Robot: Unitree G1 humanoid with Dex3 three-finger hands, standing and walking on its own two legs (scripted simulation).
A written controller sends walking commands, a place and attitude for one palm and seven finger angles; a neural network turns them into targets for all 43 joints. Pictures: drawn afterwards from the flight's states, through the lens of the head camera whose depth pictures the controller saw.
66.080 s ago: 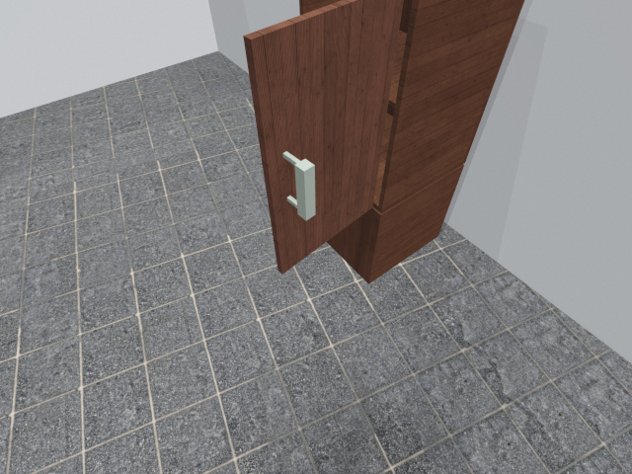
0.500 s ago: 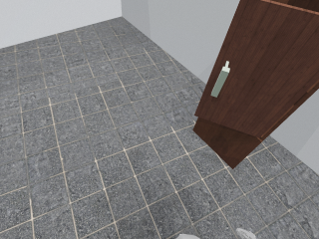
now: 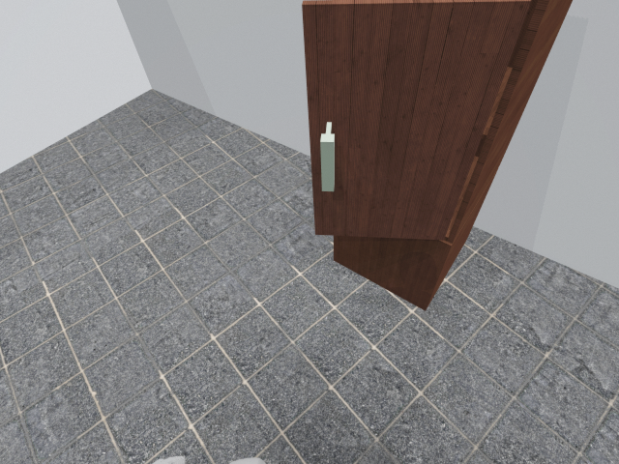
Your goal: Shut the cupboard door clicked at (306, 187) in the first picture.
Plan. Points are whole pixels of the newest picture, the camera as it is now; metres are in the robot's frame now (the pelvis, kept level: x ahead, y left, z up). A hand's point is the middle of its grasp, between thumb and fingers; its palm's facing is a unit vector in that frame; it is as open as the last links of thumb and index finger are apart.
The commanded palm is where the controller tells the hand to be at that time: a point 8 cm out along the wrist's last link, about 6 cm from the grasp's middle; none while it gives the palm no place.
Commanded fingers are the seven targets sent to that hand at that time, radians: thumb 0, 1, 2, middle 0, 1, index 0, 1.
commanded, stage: take the last steps up to it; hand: left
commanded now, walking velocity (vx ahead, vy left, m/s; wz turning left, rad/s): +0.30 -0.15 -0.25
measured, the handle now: (328, 156) +0.71 -0.02 -0.04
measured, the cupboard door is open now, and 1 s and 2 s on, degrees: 31 31 31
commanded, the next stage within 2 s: come to a stop and stand still in 0.62 s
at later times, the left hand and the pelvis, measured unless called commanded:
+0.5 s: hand (214, 430) +0.20 +0.17 -0.17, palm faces -0.13 -0.98 -0.15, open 7.4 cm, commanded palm none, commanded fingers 0.00 0.90 0.90 -0.20 -0.30 -0.20 -0.30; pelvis +0.12 -0.02 +0.01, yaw -7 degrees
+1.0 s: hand (298, 348) +0.33 +0.04 -0.16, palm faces -0.08 -0.97 -0.24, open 7.3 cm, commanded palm none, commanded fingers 0.00 0.90 0.90 -0.20 -0.30 -0.20 -0.30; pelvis +0.24 -0.13 +0.00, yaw -8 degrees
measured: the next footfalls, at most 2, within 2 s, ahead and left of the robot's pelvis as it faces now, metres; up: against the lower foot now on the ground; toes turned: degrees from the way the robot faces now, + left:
left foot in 0.22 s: +0.10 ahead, +0.12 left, +0.00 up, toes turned +4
right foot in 0.66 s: +0.29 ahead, -0.22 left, +0.00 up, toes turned -14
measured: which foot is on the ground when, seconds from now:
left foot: up 0.00-0.20, down 0.22-0.66, up 0.68-1.00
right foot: down 0.00-0.22, up 0.24-0.64, down 0.66-1.00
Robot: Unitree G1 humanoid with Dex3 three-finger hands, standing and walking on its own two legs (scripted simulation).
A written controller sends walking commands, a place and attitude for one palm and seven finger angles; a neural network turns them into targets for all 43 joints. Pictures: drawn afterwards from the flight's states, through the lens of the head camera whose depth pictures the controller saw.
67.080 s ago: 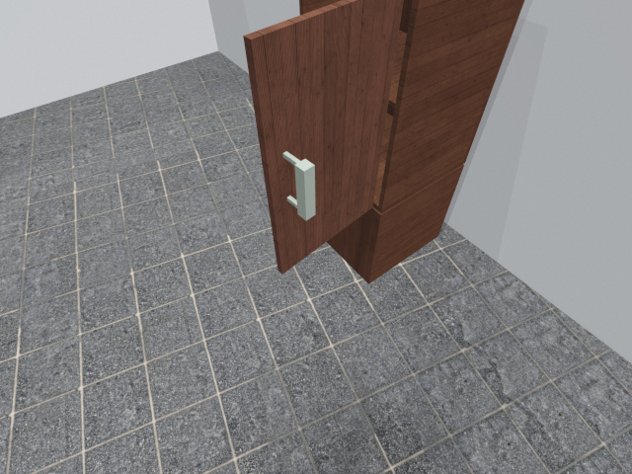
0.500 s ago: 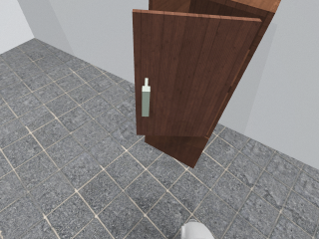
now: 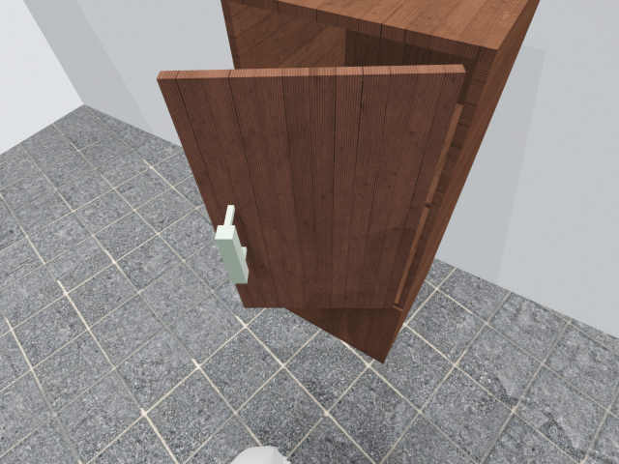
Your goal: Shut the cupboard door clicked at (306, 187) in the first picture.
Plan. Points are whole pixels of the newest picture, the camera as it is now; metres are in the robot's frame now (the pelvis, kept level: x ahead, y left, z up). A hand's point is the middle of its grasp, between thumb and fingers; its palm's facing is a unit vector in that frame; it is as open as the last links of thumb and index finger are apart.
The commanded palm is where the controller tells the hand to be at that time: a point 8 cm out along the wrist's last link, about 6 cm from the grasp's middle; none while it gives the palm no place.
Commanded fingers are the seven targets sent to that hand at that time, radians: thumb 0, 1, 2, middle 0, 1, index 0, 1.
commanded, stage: come to a stop and stand still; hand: left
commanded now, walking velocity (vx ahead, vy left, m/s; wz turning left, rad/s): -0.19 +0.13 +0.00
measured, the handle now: (235, 245) +0.45 +0.17 -0.04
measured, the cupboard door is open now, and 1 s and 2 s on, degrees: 31 31 31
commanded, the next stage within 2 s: look again from close up in 1.14 s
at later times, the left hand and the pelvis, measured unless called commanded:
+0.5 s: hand out of the picture -0.01 +0.28 -0.19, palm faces +0.07 -0.98 -0.20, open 7.4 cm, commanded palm none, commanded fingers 0.00 0.90 0.90 -0.20 -0.30 -0.20 -0.30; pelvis -0.02 +0.07 +0.00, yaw +1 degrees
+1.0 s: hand out of the picture +0.02 +0.18 -0.18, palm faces +0.02 -0.98 -0.18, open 7.3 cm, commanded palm none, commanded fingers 0.00 0.90 0.90 -0.20 -0.30 -0.20 -0.30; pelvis -0.05 +0.01 -0.01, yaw +2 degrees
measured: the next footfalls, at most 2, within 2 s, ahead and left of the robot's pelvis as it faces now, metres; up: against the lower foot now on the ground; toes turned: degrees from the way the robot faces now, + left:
left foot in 0.30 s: -0.01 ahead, +0.20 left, +0.00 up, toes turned +2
right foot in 0.72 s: -0.03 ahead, -0.10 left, +0.00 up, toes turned -1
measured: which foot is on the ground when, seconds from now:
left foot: up 0.00-0.28, down 0.30-0.74, up 0.76-0.98, down 1.00-1.00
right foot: down 0.00-0.32, up 0.34-0.70, down 0.72-1.00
